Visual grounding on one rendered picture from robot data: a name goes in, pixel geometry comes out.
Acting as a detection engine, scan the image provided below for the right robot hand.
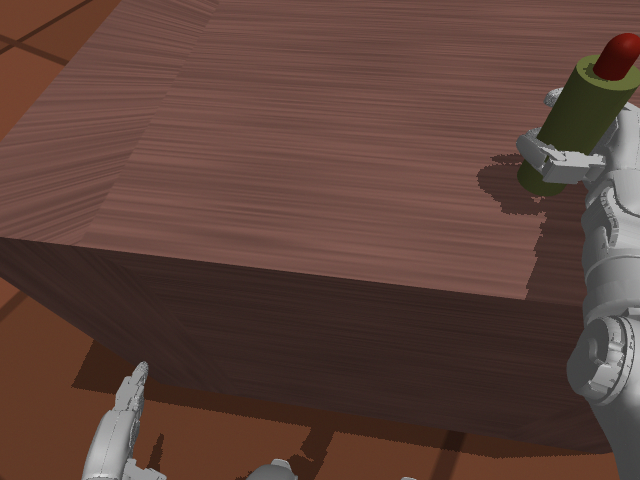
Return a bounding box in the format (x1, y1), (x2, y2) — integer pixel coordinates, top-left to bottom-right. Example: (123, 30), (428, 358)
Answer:
(516, 87), (640, 191)

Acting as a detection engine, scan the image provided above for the bottle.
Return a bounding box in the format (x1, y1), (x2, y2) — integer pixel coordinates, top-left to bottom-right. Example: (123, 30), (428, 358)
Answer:
(517, 33), (640, 196)

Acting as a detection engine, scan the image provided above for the left robot hand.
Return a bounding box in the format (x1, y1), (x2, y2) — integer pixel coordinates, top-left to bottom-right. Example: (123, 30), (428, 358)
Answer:
(81, 361), (167, 480)

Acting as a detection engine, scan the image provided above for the right robot arm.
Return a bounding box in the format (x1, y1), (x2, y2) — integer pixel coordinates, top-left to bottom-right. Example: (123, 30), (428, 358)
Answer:
(567, 169), (640, 480)

